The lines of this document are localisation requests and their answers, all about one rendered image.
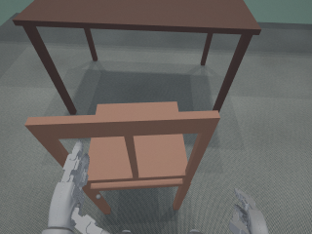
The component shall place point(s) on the robot left hand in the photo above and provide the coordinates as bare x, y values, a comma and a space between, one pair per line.
69, 192

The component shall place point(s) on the table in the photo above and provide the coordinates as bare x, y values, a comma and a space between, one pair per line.
192, 16

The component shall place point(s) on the chair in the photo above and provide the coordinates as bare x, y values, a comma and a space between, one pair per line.
133, 145

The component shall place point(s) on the robot right hand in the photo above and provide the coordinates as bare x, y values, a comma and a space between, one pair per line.
252, 220

